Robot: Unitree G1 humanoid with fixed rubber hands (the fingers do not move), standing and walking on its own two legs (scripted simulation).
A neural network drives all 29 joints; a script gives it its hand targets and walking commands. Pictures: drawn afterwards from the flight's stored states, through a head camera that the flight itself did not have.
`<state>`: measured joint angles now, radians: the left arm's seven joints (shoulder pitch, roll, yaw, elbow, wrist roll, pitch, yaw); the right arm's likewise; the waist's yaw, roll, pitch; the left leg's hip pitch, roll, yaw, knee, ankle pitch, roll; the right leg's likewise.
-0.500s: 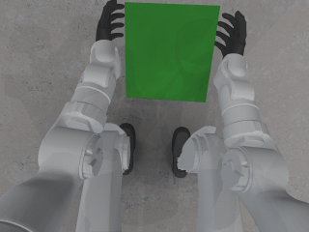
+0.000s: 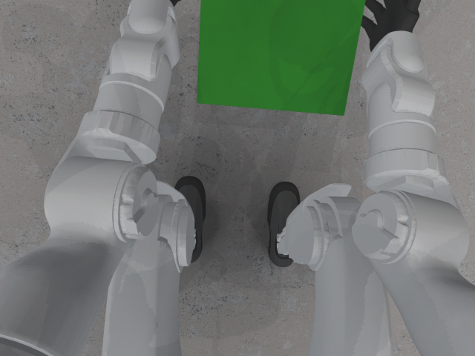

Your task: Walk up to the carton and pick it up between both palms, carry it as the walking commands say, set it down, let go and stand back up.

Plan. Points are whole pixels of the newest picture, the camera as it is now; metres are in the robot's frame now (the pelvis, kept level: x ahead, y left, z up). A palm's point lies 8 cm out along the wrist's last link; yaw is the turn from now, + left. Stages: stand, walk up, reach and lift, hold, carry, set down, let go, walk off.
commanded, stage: set down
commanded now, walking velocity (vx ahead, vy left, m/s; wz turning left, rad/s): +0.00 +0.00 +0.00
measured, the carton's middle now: (269, 39) +0.53 -0.02 -0.29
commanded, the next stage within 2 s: none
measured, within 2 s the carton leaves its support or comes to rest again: rests again in 0.08 s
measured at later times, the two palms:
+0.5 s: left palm out of the picture +0.56 +0.13 -0.18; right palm (390, 26) +0.54 -0.17 -0.18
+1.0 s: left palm out of the picture +0.56 +0.13 -0.18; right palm (391, 25) +0.54 -0.17 -0.18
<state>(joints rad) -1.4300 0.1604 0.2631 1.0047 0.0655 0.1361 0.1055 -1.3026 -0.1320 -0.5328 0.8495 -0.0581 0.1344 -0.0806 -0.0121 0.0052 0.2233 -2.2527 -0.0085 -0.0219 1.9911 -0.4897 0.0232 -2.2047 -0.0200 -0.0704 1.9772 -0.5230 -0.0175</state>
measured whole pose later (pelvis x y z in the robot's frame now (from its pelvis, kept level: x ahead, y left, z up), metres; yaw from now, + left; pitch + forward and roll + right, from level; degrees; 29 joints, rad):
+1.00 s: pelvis +0.01 +0.00 -0.01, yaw +0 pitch +44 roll -4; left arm -1.44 0.16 0.32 0.97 0.12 0.12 0.02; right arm -1.33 -0.13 -0.59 0.81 -0.12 0.16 0.00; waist -0.01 0.01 0.24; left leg -2.28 -0.01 -0.02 2.03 -0.52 0.02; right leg -2.23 -0.01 -0.07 2.01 -0.55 -0.02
